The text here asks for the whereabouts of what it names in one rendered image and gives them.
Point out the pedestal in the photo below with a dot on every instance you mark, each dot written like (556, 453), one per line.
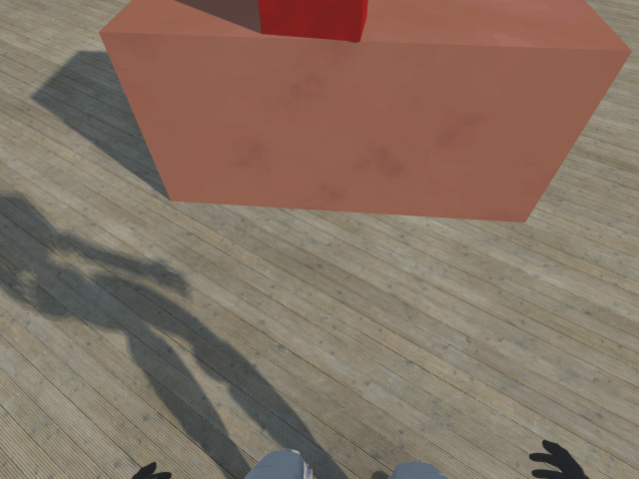
(460, 109)

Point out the robot left thigh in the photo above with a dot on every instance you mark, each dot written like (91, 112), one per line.
(281, 465)

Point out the robot right hand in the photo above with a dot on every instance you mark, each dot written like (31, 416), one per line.
(560, 458)

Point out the carton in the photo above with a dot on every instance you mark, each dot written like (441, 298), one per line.
(322, 19)

